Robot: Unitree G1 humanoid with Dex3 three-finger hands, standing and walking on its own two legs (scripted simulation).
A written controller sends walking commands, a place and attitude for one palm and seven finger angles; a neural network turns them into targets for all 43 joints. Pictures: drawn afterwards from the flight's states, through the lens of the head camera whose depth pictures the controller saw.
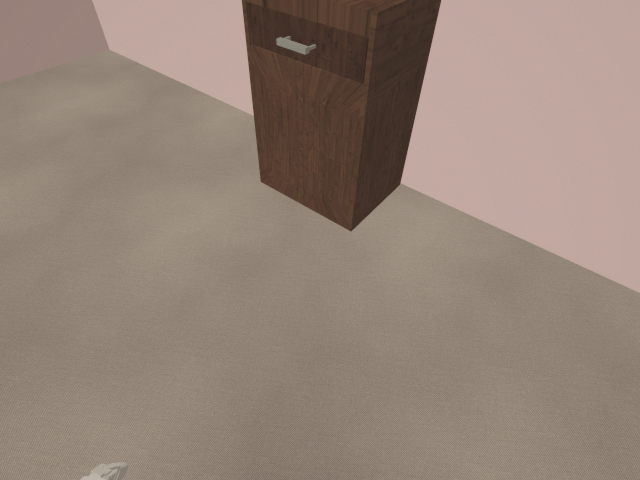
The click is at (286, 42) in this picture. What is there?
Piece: drawer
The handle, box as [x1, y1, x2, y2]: [276, 36, 315, 54]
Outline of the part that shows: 276,38 276,42 278,45 304,54 308,53 310,49 315,47 314,44 306,46 291,41 290,36 284,38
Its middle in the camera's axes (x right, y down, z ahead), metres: -0.09 -0.67 +1.32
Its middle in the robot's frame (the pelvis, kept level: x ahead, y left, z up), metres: +1.43 +0.15 -0.02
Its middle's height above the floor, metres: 0.75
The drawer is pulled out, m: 0.00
